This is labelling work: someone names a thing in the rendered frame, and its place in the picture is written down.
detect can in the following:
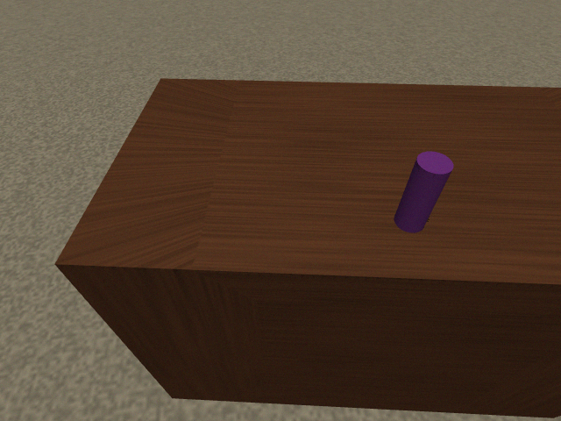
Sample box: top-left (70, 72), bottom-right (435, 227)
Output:
top-left (394, 151), bottom-right (454, 233)

